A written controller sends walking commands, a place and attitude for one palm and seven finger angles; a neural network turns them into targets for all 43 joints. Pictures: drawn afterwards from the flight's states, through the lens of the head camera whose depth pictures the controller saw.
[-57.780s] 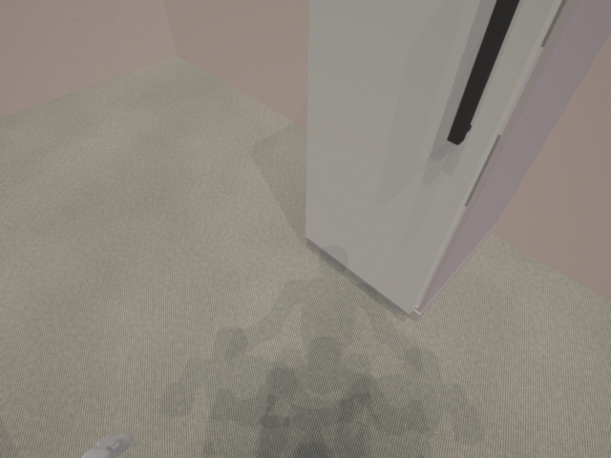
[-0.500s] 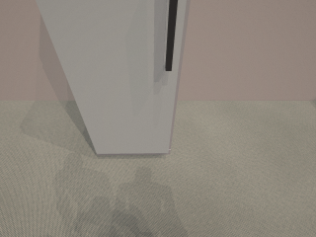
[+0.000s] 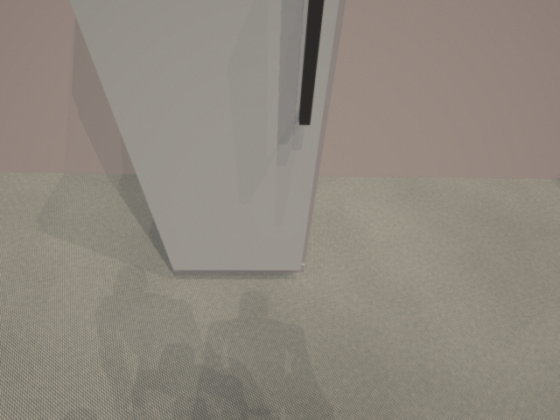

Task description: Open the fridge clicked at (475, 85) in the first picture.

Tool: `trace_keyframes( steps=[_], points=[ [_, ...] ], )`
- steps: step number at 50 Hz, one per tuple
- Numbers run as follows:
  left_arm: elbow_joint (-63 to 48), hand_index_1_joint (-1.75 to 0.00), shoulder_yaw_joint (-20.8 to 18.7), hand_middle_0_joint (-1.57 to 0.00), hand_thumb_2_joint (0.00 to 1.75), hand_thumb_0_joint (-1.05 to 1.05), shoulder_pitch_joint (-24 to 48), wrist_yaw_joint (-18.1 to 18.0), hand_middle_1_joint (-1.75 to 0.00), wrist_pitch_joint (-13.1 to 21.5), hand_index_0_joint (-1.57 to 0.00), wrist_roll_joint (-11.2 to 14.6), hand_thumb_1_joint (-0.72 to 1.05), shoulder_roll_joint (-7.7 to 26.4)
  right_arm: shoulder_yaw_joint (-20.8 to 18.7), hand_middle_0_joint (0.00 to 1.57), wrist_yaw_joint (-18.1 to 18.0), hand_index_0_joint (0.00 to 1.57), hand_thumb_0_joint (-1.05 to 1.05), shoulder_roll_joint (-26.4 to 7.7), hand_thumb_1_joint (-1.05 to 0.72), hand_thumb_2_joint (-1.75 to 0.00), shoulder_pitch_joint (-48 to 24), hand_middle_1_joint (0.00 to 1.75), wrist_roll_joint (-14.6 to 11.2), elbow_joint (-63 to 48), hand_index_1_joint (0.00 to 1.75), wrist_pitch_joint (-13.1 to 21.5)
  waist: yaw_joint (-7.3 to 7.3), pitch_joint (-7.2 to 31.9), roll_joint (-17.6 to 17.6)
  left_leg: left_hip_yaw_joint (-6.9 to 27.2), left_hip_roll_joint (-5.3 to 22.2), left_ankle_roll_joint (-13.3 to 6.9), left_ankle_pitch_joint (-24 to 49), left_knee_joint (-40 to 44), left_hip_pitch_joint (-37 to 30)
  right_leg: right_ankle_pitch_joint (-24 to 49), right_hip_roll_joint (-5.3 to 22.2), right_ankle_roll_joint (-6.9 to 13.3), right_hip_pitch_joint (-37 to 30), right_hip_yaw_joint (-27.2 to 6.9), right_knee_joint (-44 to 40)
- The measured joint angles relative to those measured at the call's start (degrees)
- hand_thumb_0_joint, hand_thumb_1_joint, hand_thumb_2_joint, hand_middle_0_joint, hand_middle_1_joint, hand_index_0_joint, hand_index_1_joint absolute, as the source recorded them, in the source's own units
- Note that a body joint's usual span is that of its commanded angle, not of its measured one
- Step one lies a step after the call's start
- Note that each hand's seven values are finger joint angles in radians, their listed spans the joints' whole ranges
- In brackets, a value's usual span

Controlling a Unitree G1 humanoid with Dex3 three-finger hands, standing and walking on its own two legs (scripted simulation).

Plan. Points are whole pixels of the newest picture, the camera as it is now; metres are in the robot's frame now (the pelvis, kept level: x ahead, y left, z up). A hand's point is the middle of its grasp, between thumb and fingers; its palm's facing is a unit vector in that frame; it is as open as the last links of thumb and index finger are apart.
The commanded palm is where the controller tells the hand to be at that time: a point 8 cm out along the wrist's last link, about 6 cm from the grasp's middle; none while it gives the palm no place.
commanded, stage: take the last steps up to it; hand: right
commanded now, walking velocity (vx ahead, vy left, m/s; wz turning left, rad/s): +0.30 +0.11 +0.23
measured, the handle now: (313, 13) +0.74 -0.01 +0.25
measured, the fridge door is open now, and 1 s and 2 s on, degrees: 0 0 0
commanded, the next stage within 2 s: come to a stop and stand still in 0.66 s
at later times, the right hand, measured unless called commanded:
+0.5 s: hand out of the picture +0.09 -0.10 -0.17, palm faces +0.02 +0.98 -0.18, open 7.3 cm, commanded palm none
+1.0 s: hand (339, 346) +0.30 -0.10 -0.19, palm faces -0.06 +0.98 -0.18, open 7.3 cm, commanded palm none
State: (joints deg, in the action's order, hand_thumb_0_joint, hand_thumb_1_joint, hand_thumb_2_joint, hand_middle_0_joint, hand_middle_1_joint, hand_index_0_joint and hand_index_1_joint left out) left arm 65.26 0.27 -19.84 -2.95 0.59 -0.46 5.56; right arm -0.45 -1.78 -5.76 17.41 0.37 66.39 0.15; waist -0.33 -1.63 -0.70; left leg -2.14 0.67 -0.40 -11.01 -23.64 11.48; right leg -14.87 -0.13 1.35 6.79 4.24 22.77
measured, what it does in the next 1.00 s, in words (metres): walks ahead: right foot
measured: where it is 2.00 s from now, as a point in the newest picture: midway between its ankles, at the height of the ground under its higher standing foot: outside the picture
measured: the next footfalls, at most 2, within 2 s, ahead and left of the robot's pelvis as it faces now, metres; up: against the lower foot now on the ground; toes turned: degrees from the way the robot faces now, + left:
right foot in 0.82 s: +0.36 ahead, +0.01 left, +0.00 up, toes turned +2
left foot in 1.28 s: +0.24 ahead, +0.22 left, +0.00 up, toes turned +6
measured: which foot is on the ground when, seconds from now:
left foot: down 0.00-0.82, up 0.84-1.00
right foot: down 0.00-0.32, up 0.34-0.80, down 0.82-1.00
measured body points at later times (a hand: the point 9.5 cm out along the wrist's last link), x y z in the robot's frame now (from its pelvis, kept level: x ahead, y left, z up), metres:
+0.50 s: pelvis +0.10 +0.07 +0.00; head +0.12 +0.08 +0.45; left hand +0.06 +0.31 -0.16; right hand +0.09 -0.15 -0.15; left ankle +0.06 +0.12 -0.74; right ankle +0.07 -0.07 -0.66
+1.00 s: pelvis +0.25 +0.07 -0.01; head +0.30 +0.06 +0.44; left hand +0.30 +0.31 -0.15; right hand +0.30 -0.15 -0.17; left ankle +0.18 +0.21 -0.67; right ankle +0.32 +0.01 -0.74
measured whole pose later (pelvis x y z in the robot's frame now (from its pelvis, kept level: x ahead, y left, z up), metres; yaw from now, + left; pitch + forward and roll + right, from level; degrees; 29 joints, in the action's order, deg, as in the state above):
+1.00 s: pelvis +0.25 +0.07 -0.01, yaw +7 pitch +0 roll +2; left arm 57.0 -1.2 -8.2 -4.0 1.0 -0.8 8.6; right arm -3.3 -2.2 -8.7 13.1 1.0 57.4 -1.9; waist 0.4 -6.7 0.6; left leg 2.3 -0.5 1.3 -28.7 -60.4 23.0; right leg -10.3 0.1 5.0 18.8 6.3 29.2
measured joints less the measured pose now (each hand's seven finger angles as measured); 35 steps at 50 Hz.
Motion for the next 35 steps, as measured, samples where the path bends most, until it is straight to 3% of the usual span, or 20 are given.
trace_keyframes(
  steps=[6,12,15,17,19,21,23,29,35],
  points=[
    [-0.36,-0.3,-0.56,-0.2,0.9,0.0,-0.37,0.25,-0.3,-0.55,-0.2,-0.6,0.91,0.11,-0.74,0.2,0.66,0.2,0.0,-0.15,-0.91,-0.9,1.0,0.3,0.48,-0.34,0.3,-0.77,0.03,0.77,0.33,0.58,-0.3,-0.72,-2.83,-3.16,1.04,-1.51,0.28,-0.09,-0.03,0.57,1.38],
    [-1.48,-0.3,-1.95,-0.2,0.9,0.0,-3.24,0.41,-0.3,-0.11,-0.21,-1.57,0.91,1.26,-2.39,0.2,2.56,0.2,0.0,-1.06,-0.91,-0.9,2.25,0.3,1.49,-1.92,0.3,-2.41,-1.28,1.68,-0.02,-0.71,-0.8,-2.02,-11.28,-15.7,6.28,-4.35,1.4,-0.46,-1.1,1.67,2.45],
    [-1.24,-0.3,-2.28,-0.2,0.9,0.0,-5.04,0.34,-0.3,0.32,-0.21,-1.7,0.91,2.31,-3.06,0.2,3.3,0.2,0.0,-1.57,-0.91,-0.9,1.48,0.3,1.31,-3.58,0.3,-1.6,-1.6,1.03,-0.81,-1.63,-0.88,-2.16,-8.98,-11.22,5.76,-5.86,2.55,-1.93,-2.01,1.47,3.36],
    [-0.55,-0.3,-2.43,-0.2,0.9,0.0,-5.78,0.45,-0.3,0.15,-0.21,-1.16,0.91,2.82,-3.47,0.2,3.2,0.2,0.0,-2.01,-0.91,-0.9,0.76,0.3,1.09,-4.67,0.3,0.09,-0.94,0.35,-1.24,-2.2,-1.67,-3.25,-4.41,-9.51,4.95,-9.27,3.69,-1.19,-0.08,0.96,9.76],
    [0.33,-0.3,-2.74,-0.2,0.9,0.01,-5.08,0.92,-0.3,-0.83,-0.2,-0.73,0.91,3.28,-3.5,0.2,2.53,0.2,0.0,-2.1,-0.91,-0.9,0.32,0.3,0.64,-5.31,0.3,1.4,-0.12,-0.15,-1.48,-3.06,-2.72,-4.47,-5.87,-9.54,3.68,-13.31,3.72,0.15,5.41,-0.84,23.67],
    [0.26,-0.3,-3.19,-0.2,0.9,0.01,-3.41,1.3,-0.3,-1.36,-0.2,-0.74,0.91,3.72,-3.46,0.2,1.83,0.2,0.0,-2.09,-0.91,-0.9,0.94,0.3,0.53,-5.61,0.3,1.8,0.72,0.01,-0.59,-2.56,-3.44,-5.36,-6.41,-6.87,1.76,-12.06,3.11,0.63,11.21,-1.13,34.72],
    [-0.98,-0.3,-3.56,-0.2,0.9,0.01,-1.16,1.52,-0.3,-1.2,-0.2,-0.92,0.91,4.23,-3.24,0.2,1.32,0.2,0.0,-1.78,-0.91,-0.9,1.88,0.3,0.66,-5.14,0.3,1.73,0.67,0.26,0.23,-1.73,-4.08,-5.68,-5.31,-3.12,-0.33,-8.83,3.26,0.32,16.01,-0.82,39.4],
    [-5.68,-0.3,-3.61,-0.2,0.9,0.01,5.93,1.57,-0.3,0.13,-0.2,-0.87,0.91,4.82,-1.92,0.2,1.2,0.2,0.0,0.42,-0.91,-0.9,3.6,0.3,0.66,-2.8,0.3,2.63,-0.49,-0.21,0.17,-0.02,-6.23,-6.21,-3.35,5.84,-6.42,-1.77,4.76,-1.46,24.27,-1.42,35.62],
    [-6.8,-0.3,-2.61,-0.2,0.9,0.01,11.81,1.69,-0.3,0.58,-0.2,-0.34,0.91,3.59,-1.31,0.2,0.67,0.2,0.0,1.72,-0.91,-0.9,3.97,0.3,0.69,-2.05,0.3,3.51,1.28,-2.22,0.05,1.38,-7.46,-6.0,-6.09,7.97,-12.33,0.38,3.93,-1.19,24.58,-0.02,24.97]
  ],
)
